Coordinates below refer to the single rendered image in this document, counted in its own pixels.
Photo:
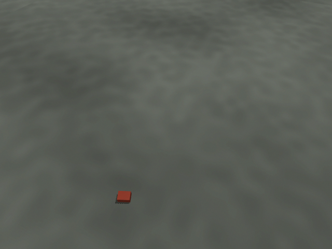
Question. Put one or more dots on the small box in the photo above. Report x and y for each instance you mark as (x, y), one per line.
(124, 196)

